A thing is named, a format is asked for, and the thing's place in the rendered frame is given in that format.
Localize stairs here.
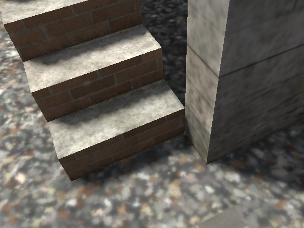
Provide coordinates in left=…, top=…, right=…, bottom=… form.
left=0, top=0, right=185, bottom=181

